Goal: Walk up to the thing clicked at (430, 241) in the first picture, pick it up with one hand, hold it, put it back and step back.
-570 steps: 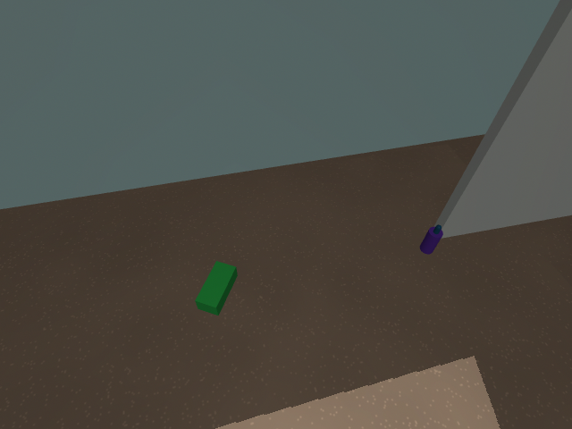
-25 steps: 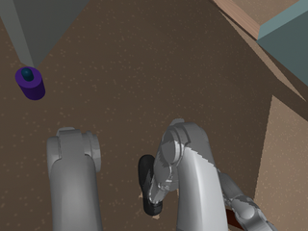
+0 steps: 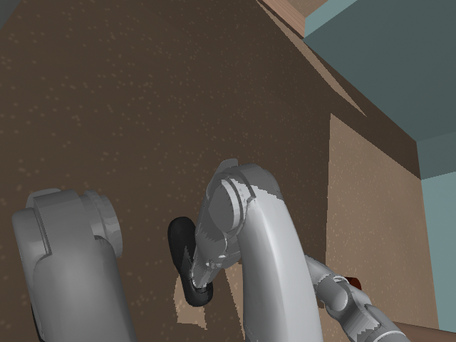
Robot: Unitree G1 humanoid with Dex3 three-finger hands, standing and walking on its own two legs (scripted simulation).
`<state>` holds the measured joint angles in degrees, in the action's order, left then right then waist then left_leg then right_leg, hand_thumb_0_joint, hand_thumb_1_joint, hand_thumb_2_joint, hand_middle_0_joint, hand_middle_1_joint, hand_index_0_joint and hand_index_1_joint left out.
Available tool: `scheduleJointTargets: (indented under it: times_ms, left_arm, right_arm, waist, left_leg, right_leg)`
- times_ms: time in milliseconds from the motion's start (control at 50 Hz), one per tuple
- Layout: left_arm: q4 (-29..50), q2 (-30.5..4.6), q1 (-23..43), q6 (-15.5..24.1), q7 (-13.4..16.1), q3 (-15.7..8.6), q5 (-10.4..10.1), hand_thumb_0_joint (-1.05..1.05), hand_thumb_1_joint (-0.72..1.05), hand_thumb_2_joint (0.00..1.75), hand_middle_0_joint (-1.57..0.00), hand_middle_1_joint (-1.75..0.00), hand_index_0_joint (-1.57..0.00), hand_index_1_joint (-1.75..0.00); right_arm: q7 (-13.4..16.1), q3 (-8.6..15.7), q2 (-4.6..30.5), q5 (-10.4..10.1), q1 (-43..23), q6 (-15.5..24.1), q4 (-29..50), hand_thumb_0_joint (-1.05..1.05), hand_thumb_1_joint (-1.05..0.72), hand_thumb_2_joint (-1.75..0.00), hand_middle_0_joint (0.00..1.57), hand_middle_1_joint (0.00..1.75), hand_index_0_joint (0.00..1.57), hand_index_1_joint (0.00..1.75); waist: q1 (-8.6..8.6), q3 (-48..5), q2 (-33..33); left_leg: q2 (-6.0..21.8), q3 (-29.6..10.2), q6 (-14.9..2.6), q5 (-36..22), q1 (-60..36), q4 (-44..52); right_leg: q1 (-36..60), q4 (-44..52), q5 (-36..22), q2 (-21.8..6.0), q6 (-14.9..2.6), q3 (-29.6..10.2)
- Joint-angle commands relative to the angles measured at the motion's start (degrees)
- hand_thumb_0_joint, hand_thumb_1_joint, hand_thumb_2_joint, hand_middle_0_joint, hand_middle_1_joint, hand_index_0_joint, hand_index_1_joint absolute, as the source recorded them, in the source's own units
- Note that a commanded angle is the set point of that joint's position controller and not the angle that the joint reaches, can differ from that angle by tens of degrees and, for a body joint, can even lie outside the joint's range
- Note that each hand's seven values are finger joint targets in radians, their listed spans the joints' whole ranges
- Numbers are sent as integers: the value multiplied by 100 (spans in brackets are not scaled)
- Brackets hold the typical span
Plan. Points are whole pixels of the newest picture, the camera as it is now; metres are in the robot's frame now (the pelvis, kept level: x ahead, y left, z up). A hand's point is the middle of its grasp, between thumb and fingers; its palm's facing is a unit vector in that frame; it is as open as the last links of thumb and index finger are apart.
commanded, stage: close in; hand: left
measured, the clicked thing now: out of the picture +0.47 +0.27 -0.20
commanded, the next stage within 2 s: close in 0.28 s
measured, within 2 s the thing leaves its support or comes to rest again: leaves its support in 1.42 s
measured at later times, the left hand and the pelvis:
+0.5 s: hand out of the picture +0.43 +0.27 -0.18, palm faces +0.38 -0.92 -0.01, open 16.5 cm; pelvis +0.00 +0.00 +0.00, yaw -2 degrees
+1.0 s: hand out of the picture +0.45 +0.26 -0.17, palm faces +0.37 -0.93 +0.00, open 8.4 cm; pelvis +0.00 +0.00 +0.00, yaw -2 degrees
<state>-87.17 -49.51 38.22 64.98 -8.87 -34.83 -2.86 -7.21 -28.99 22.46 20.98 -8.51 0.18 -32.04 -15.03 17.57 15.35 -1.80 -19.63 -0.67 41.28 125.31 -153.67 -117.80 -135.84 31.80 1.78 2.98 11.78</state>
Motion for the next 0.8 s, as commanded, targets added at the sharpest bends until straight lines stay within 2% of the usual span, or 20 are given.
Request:
scheduleJointTargets:
  times_ms: [0,40,100,140,160,180,220,280,320,380,400,420,440,520,600,640,700,720,740,780]
  left_arm:
    - [615,-829,1096,428,319,319,-18,0,-54,7,-4,-9,-6,-7]
    - [513,-616,1115,419,421,513,-46,0,-52,10,-5,-10,-7,-8]
    - [437,-555,1216,455,548,627,-91,0,-51,10,-5,-9,-7,-8]
    - [415,-608,1225,511,632,644,-72,0,-49,10,-5,-9,-7,-8]
    - [411,-618,1079,535,668,587,-80,0,-48,11,-5,-9,-6,-8]
    - [382,-711,1194,574,713,582,-62,0,-48,12,-5,-10,-6,-9]
    - [406,-885,1045,633,813,433,-51,0,-47,13,-5,-10,-6,-9]
    - [441,-1092,966,703,994,216,-23,0,-46,16,-6,-11,-6,-11]
    - [475,-1193,1053,734,1108,176,38,0,-45,17,-6,-11,-5,-11]
    - [571,-1193,951,763,1195,177,152,0,-32,23,-7,-9,-4,-12]
    - [607,-1145,1020,770,1208,216,170,0,-29,24,-7,-10,-4,-13]
    - [662,-1115,1050,778,1216,280,178,0,-21,30,-15,-18,-12,-21]
    - [692,-1048,1067,770,1225,274,153,0,-13,34,-22,-24,-20,-26]
    - [693,-817,1334,718,1192,516,18,0,7,43,-29,-30,-26,-32]
    - [532,-684,1309,647,1109,718,39,0,24,50,-39,-37,-36,-39]
    - [515,-700,1276,635,1095,742,39,0,31,54,-43,-40,-39,-42]
    - [415,-699,1184,569,1137,710,64,0,37,60,-50,-47,-47,-49]
    - [382,-819,1159,573,1177,609,79,0,38,61,-51,-48,-48,-50]
    - [403,-688,1165,566,1203,650,82,0,40,61,-53,-49,-50,-51]
    - [470,-941,1148,587,1281,508,122,0,44,66,-58,-54,-54,-57]
  right_arm:
    - [47,681,2167,103,92,-157,105,0,-91,-90,20,30,20,30]
    - [12,666,2173,106,121,-169,118,0,-91,-90,20,30,20,30]
    - [-25,645,2204,81,92,-182,144,0,-91,-90,20,30,20,30]
    - [-44,608,2204,84,71,-181,140,0,-91,-90,20,30,20,30]
    - [-49,598,2162,95,69,-184,147,0,-91,-90,20,30,20,30]
    - [-56,568,2174,102,95,-201,141,0,-91,-90,20,30,20,30]
    - [-52,524,2121,113,3,-215,200,0,-91,-90,20,30,20,30]
    - [-43,496,2115,147,35,-252,199,0,-91,-91,20,30,20,30]
    - [-37,483,2126,159,4,-272,222,0,-91,-91,20,30,20,30]
    - [-40,487,2096,193,31,-301,195,0,-89,-91,20,30,20,30]
    - [-40,488,2110,204,45,-315,187,0,-89,-91,20,30,20,30]
    - [-38,496,2110,193,11,-310,195,0,-88,-90,20,30,20,30]
    - [-42,516,2135,185,40,-301,171,0,-89,-90,20,30,20,30]
    - [-45,521,2127,153,83,-270,97,0,-88,-90,20,30,20,30]
    - [-44,543,2119,128,104,-243,16,0,-88,-90,20,30,20,30]
    - [-51,523,2092,113,119,-248,21,0,-87,-90,20,30,20,30]
    - [-62,549,2105,85,40,-277,117,0,-87,-90,20,30,20,30]
    - [-63,541,2116,99,60,-291,75,0,-87,-90,20,30,20,30]
    - [-73,550,2117,99,6,-295,157,0,-87,-90,20,30,20,30]
    - [-77,536,2126,107,27,-317,115,0,-87,-90,20,30,20,30]
  waist:
    - [-772,-2958,-3464]
    - [-881,-2894,-3207]
    - [-939,-2797,-2918]
    - [-917,-2736,-2912]
    - [-830,-2823,-2855]
    - [-882,-2821,-2903]
    - [-720,-2860,-2987]
    - [-675,-2977,-3118]
    - [-712,-2861,-3197]
    - [-706,-3023,-3379]
    - [-773,-3042,-3387]
    - [-789,-2992,-3417]
    - [-827,-2999,-3416]
    - [-1002,-3070,-3169]
    - [-1026,-3031,-2884]
    - [-962,-3039,-2909]
    - [-848,-2865,-2907]
    - [-828,-2907,-2977]
    - [-834,-2854,-3014]
    - [-762,-2920,-3250]
  left_leg:
    - [455,261,356,-735,-2333,2389]
    - [429,204,310,-616,-2209,2369]
    - [407,112,269,-349,-2030,2349]
    - [405,56,267,-278,-1992,2380]
    - [418,83,255,-397,-2046,2338]
    - [405,77,258,-402,-1981,2322]
    - [427,129,259,-513,-2001,2310]
    - [448,235,254,-700,-2064,2229]
    - [462,252,252,-578,-1967,2258]
    - [508,245,282,-767,-2196,2260]
    - [515,230,288,-825,-2218,2251]
    - [523,224,285,-786,-2196,2267]
    - [536,182,294,-829,-2265,2279]
    - [503,215,217,-699,-2088,2153]
    - [466,228,181,-553,-1910,2105]
    - [455,217,194,-678,-1944,2127]
    - [473,182,224,-513,-1900,2256]
    - [474,181,237,-551,-1950,2260]
    - [480,160,262,-550,-1989,2314]
    - [496,155,295,-695,-2093,2332]
  right_leg:
    - [1196,641,-559,125,-261,792]
    - [1222,696,-558,130,-222,815]
    - [1140,741,-414,155,-197,873]
    - [1149,727,-375,163,-193,890]
    - [1244,749,-473,178,-190,846]
    - [1287,734,-465,195,-193,868]
    - [1357,738,-518,215,-212,820]
    - [1576,782,-667,248,-219,770]
    - [1545,799,-580,247,-226,808]
    - [1614,765,-714,265,-247,799]
    - [1616,752,-765,267,-243,825]
    - [1570,741,-741,258,-253,824]
    - [1551,722,-793,248,-248,829]
    - [1587,827,-782,279,-229,811]
    - [1553,880,-722,282,-209,847]
    - [1571,851,-806,285,-225,848]
    - [1432,858,-621,275,-252,880]
    - [1489,825,-661,271,-244,895]
    - [1428,812,-630,249,-250,907]
    - [1455,746,-718,258,-272,904]
